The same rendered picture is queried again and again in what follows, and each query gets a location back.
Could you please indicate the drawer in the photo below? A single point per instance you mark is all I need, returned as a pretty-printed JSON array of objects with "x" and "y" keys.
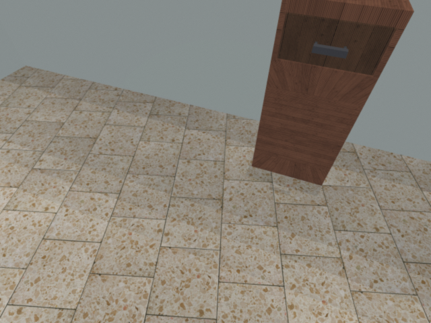
[{"x": 366, "y": 43}]

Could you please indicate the handle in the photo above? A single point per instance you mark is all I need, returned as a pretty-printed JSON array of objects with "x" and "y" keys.
[{"x": 330, "y": 50}]

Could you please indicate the cabinet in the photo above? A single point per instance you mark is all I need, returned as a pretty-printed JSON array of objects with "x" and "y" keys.
[{"x": 309, "y": 110}]

